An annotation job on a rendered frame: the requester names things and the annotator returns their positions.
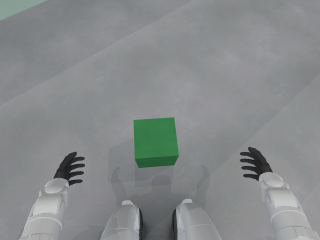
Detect robot left hand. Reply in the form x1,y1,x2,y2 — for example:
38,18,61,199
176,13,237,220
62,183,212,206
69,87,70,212
53,151,85,186

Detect robot left forearm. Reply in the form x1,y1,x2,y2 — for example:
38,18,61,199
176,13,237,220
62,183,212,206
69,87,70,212
19,178,69,240

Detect robot left thigh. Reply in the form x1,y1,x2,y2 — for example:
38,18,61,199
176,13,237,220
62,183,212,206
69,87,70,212
100,204,140,240

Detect robot right forearm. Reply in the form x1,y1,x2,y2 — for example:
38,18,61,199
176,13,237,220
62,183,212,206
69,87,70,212
258,172,320,240

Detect carton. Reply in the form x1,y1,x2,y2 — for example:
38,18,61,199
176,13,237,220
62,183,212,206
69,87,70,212
133,117,179,168

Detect robot right hand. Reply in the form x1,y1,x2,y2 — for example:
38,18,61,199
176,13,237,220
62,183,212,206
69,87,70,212
240,147,273,181

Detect right robot shin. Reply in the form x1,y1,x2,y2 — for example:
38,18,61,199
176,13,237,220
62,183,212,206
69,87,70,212
177,199,193,240

